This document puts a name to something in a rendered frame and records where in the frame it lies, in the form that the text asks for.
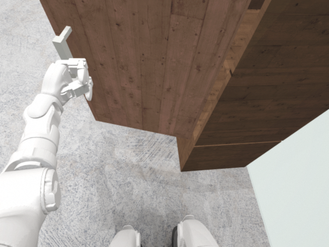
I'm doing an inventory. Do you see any robot left hand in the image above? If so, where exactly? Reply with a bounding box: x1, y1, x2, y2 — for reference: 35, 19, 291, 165
41, 58, 93, 106

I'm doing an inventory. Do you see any left robot upper arm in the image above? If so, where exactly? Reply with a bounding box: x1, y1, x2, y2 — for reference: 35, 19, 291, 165
0, 167, 61, 247

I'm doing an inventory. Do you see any left robot shin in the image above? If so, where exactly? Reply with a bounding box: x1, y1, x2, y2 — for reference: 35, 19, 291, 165
123, 225, 134, 230

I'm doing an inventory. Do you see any cupboard door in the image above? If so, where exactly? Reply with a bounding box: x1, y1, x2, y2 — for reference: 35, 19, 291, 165
40, 0, 251, 139

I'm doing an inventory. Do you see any handle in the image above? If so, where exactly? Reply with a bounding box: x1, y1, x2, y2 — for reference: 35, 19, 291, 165
52, 26, 78, 78

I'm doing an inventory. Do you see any robot left forearm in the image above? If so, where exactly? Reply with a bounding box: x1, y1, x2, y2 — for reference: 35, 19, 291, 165
0, 94, 64, 175

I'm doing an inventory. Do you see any robot shin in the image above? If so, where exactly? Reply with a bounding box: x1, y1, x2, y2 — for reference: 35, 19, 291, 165
177, 215, 194, 247
123, 225, 134, 230

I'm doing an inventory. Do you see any right robot shin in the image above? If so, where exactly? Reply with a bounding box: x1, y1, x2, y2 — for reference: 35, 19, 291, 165
177, 215, 194, 247

